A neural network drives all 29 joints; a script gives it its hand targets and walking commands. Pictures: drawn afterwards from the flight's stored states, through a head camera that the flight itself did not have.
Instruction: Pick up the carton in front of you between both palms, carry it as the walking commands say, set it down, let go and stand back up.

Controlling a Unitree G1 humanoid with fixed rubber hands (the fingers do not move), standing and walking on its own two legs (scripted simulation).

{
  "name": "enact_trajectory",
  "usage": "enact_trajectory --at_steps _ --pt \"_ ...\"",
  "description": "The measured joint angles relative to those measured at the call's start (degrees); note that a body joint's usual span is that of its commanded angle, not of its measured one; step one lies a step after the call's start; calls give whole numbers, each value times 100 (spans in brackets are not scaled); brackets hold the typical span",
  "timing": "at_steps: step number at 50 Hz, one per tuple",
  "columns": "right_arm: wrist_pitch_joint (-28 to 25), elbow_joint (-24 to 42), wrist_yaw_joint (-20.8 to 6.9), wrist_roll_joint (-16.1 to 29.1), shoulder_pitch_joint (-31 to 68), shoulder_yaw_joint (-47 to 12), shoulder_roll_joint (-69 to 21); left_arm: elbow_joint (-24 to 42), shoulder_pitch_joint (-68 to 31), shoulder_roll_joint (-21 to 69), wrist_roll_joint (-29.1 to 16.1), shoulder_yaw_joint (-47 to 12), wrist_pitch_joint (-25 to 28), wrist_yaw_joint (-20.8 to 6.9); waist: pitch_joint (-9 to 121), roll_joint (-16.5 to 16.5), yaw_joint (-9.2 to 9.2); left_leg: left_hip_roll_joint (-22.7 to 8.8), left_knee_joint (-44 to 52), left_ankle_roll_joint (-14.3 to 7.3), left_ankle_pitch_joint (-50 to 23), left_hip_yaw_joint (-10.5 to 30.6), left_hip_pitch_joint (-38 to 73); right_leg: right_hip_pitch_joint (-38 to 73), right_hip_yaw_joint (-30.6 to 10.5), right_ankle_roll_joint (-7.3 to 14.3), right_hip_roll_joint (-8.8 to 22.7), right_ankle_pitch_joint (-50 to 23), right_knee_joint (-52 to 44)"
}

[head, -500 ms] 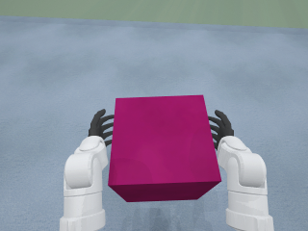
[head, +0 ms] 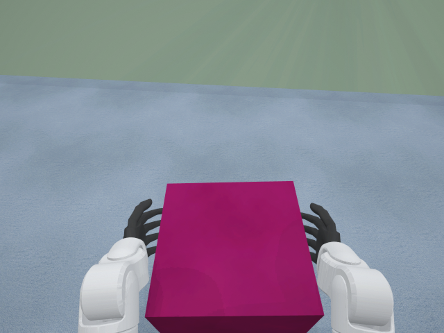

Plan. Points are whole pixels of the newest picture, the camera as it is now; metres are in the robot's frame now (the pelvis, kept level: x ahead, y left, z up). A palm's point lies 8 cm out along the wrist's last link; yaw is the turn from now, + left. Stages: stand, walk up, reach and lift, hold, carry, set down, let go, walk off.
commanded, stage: carry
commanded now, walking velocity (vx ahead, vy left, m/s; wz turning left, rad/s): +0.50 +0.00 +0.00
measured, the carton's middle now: (231, 270) +0.25 +0.00 +0.03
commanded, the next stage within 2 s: none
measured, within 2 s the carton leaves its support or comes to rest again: neither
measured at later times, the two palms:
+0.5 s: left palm (172, 133) +0.56 +0.13 +0.11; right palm (298, 136) +0.55 -0.17 +0.10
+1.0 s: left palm (183, 76) +0.89 +0.15 +0.11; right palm (273, 76) +0.89 -0.15 +0.11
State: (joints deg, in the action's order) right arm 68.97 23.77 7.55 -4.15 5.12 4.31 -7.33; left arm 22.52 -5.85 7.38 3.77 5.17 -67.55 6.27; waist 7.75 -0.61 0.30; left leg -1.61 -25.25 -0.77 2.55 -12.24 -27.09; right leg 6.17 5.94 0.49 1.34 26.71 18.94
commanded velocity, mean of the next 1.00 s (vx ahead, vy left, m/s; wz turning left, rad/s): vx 0.50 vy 0.00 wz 0.00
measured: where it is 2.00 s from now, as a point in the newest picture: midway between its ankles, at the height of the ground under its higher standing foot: (224, 225)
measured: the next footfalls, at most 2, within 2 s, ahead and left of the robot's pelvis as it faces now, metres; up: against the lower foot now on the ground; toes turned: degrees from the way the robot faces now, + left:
right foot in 0.50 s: +0.52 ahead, -0.13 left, +0.00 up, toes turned -11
left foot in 1.02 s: +0.89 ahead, +0.12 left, +0.00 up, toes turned +11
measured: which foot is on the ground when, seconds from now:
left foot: down 0.00-0.54, up 0.56-1.00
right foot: down 0.00-0.04, up 0.06-0.48, down 0.50-1.00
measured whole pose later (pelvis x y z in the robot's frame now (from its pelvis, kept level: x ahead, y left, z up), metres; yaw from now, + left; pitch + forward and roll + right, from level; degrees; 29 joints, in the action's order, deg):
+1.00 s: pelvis +0.65 +0.00 +0.01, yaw +0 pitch +3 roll +0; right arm 71.4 29.9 7.1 -4.3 0.9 3.0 -7.3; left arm 28.6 -1.6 7.3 4.0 2.7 -70.0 6.3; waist 7.9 0.0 0.7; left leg -5.0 -27.6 0.0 3.3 -11.5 -29.5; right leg 5.6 10.8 -2.5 3.1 22.4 14.2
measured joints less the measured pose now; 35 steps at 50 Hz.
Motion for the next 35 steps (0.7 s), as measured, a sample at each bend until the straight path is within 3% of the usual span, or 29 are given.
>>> enact_trajectory --at_steps 2,4,5,7,16,23,25,27,29,31,35 --pt "-39 -223 -3 -26 -48 -121 -1 -44 143 -12 20 70 -26 -18 -6 -181 -64 79 -404 -319 371 -154 49 -690 -61 -59 237 -128 1880" --pt "-28 -379 -8 -35 -114 -175 1 -100 277 -12 48 80 -57 -26 -81 -123 -104 34 -444 -422 603 -173 245 -1678 -338 -42 131 -201 3887" --pt "-35 -396 -11 -30 -190 -183 1 -116 337 -13 64 48 -64 -28 -116 -90 -117 23 -334 -415 642 -165 399 -2108 -366 -14 112 -294 4473" --pt "-77 -348 -17 -18 -374 -180 -1 -137 431 -12 87 -40 -47 -34 -156 -56 -136 29 -14 -378 687 -136 741 -2799 -313 4 196 -605 4764" --pt "-288 0 -54 35 -781 -200 -22 151 790 11 161 -278 162 -66 62 15 -162 62 1163 -183 1000 55 2197 -4116 -25 -241 619 -1995 2258" --pt "-77 526 -56 44 -685 -288 -12 760 781 8 62 -259 -38 -10 83 39 -93 -5 1277 171 1824 138 3284 -3850 374 -24 449 -2511 1084" --pt "25 641 -54 21 -596 -273 -5 820 662 -2 22 -242 -119 7 56 113 -94 -140 788 304 2314 183 3415 -3485 575 50 297 -2270 821" --pt "112 582 -51 20 -433 -125 8 598 450 -8 1 -261 -117 30 3 337 -20 -481 -780 296 2531 285 2912 -3443 722 288 153 -2188 1196" --pt "191 440 -48 14 -297 -6 11 351 268 -10 -3 -244 -150 45 -111 314 47 -401 -2868 216 2359 764 1886 -3334 755 415 171 -1880 1329" --pt "234 361 -46 -1 -244 -7 11 295 263 -5 -7 -206 -168 47 -220 258 63 -311 -4054 89 2047 940 977 -3034 755 374 176 -1839 1032" --pt "171 335 -47 -32 -288 -135 7 397 417 -4 -30 -146 -112 32 -292 186 111 -432 -3817 62 1322 858 -138 -2347 693 336 131 -1832 283"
